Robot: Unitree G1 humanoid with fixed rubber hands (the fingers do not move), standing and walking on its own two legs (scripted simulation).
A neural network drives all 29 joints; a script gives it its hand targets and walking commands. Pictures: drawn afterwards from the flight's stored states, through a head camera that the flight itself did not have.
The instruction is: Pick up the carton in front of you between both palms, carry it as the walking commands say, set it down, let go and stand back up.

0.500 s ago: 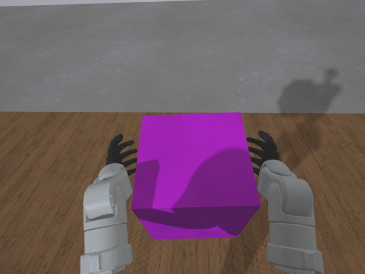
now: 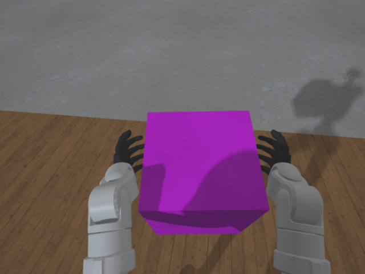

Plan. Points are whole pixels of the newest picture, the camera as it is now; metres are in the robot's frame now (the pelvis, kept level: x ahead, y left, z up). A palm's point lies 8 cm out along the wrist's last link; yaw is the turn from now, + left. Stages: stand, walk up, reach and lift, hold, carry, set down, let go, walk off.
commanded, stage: carry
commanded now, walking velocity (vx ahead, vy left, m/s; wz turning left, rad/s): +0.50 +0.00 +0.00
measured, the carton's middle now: (197, 179) +0.34 +0.01 +0.03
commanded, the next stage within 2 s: none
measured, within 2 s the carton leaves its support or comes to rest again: neither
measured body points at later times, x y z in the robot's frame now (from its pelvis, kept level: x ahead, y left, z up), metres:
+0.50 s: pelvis +0.30 +0.02 -0.02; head +0.31 +0.03 +0.43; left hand +0.64 +0.18 +0.07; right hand +0.63 -0.14 +0.08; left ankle +0.15 +0.07 -0.74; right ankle +0.46 -0.09 -0.72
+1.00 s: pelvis +0.60 +0.01 -0.04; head +0.63 +0.00 +0.41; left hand +0.93 +0.17 +0.04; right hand +0.94 -0.14 +0.03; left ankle +0.74 +0.15 -0.74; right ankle +0.49 -0.04 -0.77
